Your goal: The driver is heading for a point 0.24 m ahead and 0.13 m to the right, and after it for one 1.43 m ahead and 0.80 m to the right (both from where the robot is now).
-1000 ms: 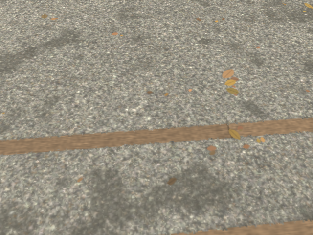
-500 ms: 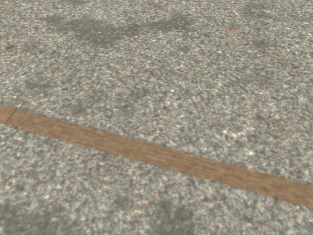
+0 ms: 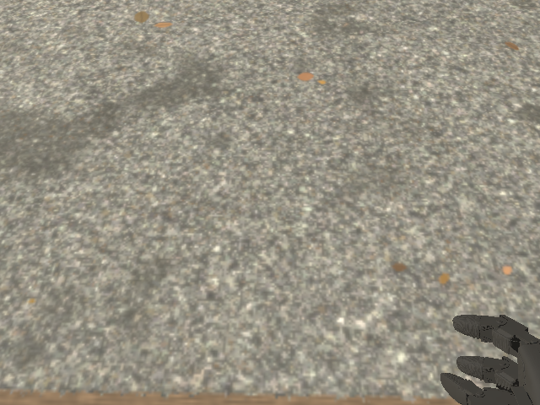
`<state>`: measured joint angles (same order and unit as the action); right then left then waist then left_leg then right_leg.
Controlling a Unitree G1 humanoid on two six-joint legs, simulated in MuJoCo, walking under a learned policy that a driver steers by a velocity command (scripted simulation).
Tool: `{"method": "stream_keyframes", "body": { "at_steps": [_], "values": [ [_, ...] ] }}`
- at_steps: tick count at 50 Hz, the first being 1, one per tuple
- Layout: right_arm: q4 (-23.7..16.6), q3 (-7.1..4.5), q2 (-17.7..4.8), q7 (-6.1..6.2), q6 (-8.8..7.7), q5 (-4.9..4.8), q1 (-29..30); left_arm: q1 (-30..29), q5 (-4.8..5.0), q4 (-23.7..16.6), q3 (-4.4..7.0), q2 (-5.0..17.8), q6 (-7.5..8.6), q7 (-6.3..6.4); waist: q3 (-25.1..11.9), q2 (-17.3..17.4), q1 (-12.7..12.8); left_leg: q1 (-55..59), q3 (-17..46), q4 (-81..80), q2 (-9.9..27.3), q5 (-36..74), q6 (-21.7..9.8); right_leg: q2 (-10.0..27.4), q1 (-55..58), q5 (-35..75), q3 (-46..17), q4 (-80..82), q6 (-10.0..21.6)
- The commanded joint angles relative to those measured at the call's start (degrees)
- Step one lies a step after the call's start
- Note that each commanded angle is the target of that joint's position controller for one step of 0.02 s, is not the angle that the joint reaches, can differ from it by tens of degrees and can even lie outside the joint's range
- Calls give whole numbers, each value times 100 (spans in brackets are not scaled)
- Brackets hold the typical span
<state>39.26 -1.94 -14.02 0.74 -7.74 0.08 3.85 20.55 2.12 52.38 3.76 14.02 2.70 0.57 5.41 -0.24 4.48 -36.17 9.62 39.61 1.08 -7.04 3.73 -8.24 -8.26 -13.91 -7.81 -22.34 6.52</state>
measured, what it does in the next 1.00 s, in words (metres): walks ahead, turning right: left foot, then right foot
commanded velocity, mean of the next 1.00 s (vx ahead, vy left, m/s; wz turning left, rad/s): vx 0.09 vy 0.00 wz -0.87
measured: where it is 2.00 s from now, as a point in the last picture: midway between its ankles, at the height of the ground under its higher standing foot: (379, 314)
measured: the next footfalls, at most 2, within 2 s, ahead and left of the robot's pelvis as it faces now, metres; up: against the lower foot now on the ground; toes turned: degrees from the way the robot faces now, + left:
left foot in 0.12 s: +0.34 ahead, +0.14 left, +0.00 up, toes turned -15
right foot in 0.60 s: +0.18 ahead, -0.08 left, +0.00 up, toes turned -38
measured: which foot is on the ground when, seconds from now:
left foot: up 0.00-0.10, down 0.12-0.60, up 0.62-0.96, down 0.98-1.00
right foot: down 0.00-0.10, up 0.12-0.58, down 0.60-0.98, up 1.00-1.00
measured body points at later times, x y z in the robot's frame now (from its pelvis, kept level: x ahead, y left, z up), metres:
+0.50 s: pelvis +0.19 +0.07 +0.00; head +0.24 +0.03 +0.44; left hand +0.49 +0.23 -0.08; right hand +0.19 -0.26 -0.11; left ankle +0.30 +0.15 -0.74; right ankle +0.18 -0.08 -0.70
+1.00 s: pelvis +0.23 +0.04 -0.02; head +0.25 +0.02 +0.43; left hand +0.57 +0.06 -0.09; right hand +0.13 -0.26 -0.11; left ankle +0.34 +0.10 -0.75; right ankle +0.15 -0.06 -0.74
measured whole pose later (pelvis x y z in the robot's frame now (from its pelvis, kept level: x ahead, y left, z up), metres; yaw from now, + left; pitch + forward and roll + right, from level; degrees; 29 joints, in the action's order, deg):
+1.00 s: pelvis +0.23 +0.04 -0.02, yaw -51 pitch +2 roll +1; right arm 41.2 -4.1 -15.7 -0.6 -0.5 0.6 -6.1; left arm 5.9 0.2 32.5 4.2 17.7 -2.7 1.6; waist 1.1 -1.4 -0.5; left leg -20.0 1.1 32.6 -1.8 -14.7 0.2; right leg -5.3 -21.9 -17.8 -11.5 -37.6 0.6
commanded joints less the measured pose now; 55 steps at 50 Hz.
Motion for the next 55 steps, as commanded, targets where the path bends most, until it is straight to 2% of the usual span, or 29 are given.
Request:
{"method": "stream_keyframes", "body": {
  "at_steps": [1,3,5,6,7,8,10,11,13,15,19,26,29,30,31,32,33,34,35,37,41,45,48,49,50,51,52,53,55],
  "values": [
    [-396,-86,-250,-42,-18,-97,-43,-70,54,-453,314,1075,-28,148,-802,-175,-194,2384,-896,-1363,-990,1913,96,481,-1441,2414,-961,123,23],
    [-501,-197,-528,-19,74,-153,-132,-207,67,-533,271,803,-91,199,-825,-567,-371,2704,-457,-1636,-798,2065,-35,391,-1281,1754,-1312,-464,-195],
    [-284,-306,-751,101,123,50,-1093,-642,33,-862,249,661,-95,210,-1431,-593,-902,3849,-385,-1810,-362,2599,-194,125,-1361,1750,-1134,-1960,-574],
    [-86,-336,-1018,184,191,175,-1980,-565,-95,-1093,98,240,-103,191,-2254,77,-1148,5206,495,-1100,921,4504,-626,-71,-2026,-581,-701,-3676,-838],
    [-295,-207,-988,93,193,419,-1889,900,-12,-1130,12,-1,-111,138,-3299,1636,-455,6159,2403,-711,2719,6393,-1735,-364,-2733,-3524,-816,-5474,-866],
    [-321,-309,-1126,25,260,172,-1385,1345,68,-1184,63,685,-205,45,-3771,1883,-188,5938,3271,-1068,3246,4069,-2285,421,-3017,-2635,-510,-6444,-943],
    [-620,-142,-413,126,428,85,-560,30,33,-1317,282,1237,-458,122,-2210,539,-441,4165,1591,-1762,2041,1050,-1791,939,-3354,-1468,119,-6220,-1110],
    [-601,-101,-384,138,506,106,-374,-193,9,-1398,340,1252,-567,193,-1645,410,-369,3292,1053,-1973,1660,888,-1635,1041,-3169,-1255,223,-6096,-1153],
    [-403,-184,-568,143,535,166,-320,-272,-7,-1611,288,875,-628,200,-1088,571,-226,2239,242,-2295,1303,1009,-1530,1192,-2724,-1068,437,-5446,-1110],
    [-255,-260,-672,149,499,168,-467,-432,-8,-1791,227,589,-573,216,-1157,641,-279,2390,-132,-2409,1345,1570,-1684,1267,-2755,-933,551,-4863,-1108],
    [-170,-358,-847,187,556,117,-449,-752,-48,-1953,238,710,-584,146,-1442,557,-320,2714,-506,-2536,1707,1293,-1850,1495,-2610,-272,547,-4009,-1079],
    [-24,-519,-1233,48,649,-48,-577,-1304,-47,-2136,305,899,-738,-105,-1083,803,-430,2740,-1427,-2382,1851,451,-1460,1317,-1594,-295,1137,-2177,-702],
    [99,-541,-1172,-22,702,-170,-769,-1059,-59,-2052,417,990,-786,-127,-1108,613,-260,2718,-1824,-1565,1719,53,-937,1019,-713,179,1316,-772,-337],
    [230,-514,-984,-56,734,-146,-1063,-643,-83,-1946,549,1330,-775,-55,-1037,-24,-179,2089,-2160,-625,1330,-442,-516,1198,40,1186,684,-130,-24],
    [-24,-453,-752,-76,740,103,-1045,-345,-106,-1985,719,2143,-741,64,-931,-1910,-395,33,-2523,1408,489,-2874,92,2630,1129,3665,-1546,-153,771],
    [-346,-442,-805,-2,699,176,-342,-528,-326,-2173,679,2141,-554,23,-1376,-1611,-89,-710,-1200,2435,10,-3089,200,2897,841,3071,-2434,118,1548],
    [-411,-493,-978,37,693,53,-55,-701,-334,-2162,635,1953,-401,-14,-1309,-984,-113,-882,-790,2740,37,-2604,73,2647,793,2570,-1959,266,1359],
    [-391,-498,-953,81,674,-12,-124,-936,-222,-2148,605,1832,-326,29,-1151,-801,-314,-954,-640,2610,55,-2051,-42,2366,639,2240,-1627,259,1033],
    [-270,-519,-1001,136,666,42,-294,-1188,-102,-2211,527,1572,-338,79,-1159,-584,-437,-867,-564,2479,114,-1727,-55,2205,512,2146,-1402,175,794],
    [-236,-520,-943,129,643,95,-476,-1507,-99,-2360,440,1381,-418,176,-1301,-640,-622,-269,-591,2265,-69,-1295,-1,1943,-16,2462,-1150,38,668],
    [-156,-364,-599,22,654,2,-553,-1423,-126,-2370,419,1314,-467,226,-1544,-685,-485,480,-657,923,-259,-971,81,1752,-125,2435,-1044,-297,539],
    [-211,-356,-716,-101,690,-41,-619,-1340,-189,-2331,352,1287,-493,122,-1485,-995,-317,1152,-721,258,-259,-1177,-27,1823,-395,2296,-1476,-488,582],
    [-193,-364,-699,-163,633,-15,-937,-1491,-134,-2339,249,1128,-500,103,-1258,-993,-556,1999,-832,-1249,-209,-233,-293,1551,-691,1557,-1634,-734,268],
    [-223,-393,-865,-153,613,88,-1007,-1297,-187,-2315,190,925,-483,122,-1245,-619,-493,2469,-374,-1564,279,477,-478,1246,-981,745,-1443,-1077,-27],
    [-338,-456,-1293,-113,625,197,-909,-843,-308,-2307,117,669,-444,119,-1251,793,-106,2826,761,-1749,1391,1906,-989,456,-1540,-998,-640,-2148,-427],
    [-249,-405,-1147,-110,598,310,-921,-1108,-260,-2427,201,956,-391,144,-1051,1748,-200,2372,1977,-2148,2172,1941,-2043,289,-2022,-2267,-231,-2943,-719],
    [-327,-380,-1013,-91,564,244,-921,-1249,-188,-2330,341,1386,-377,174,-951,1232,-396,2373,1954,-2211,2155,1571,-2249,450,-2166,-2293,-347,-3925,-851],
    [-309,-388,-1007,-49,573,148,-893,-1313,-142,-2250,386,1414,-402,173,-918,884,-405,2474,1537,-2119,1889,1281,-2056,427,-2344,-2032,-329,-4408,-915],
    [-312,-336,-883,3,607,10,-736,-1228,-170,-2105,318,1069,-494,186,-838,645,-354,2545,890,-2022,1504,1098,-1730,499,-2369,-1623,-381,-4514,-1056]
  ]
}}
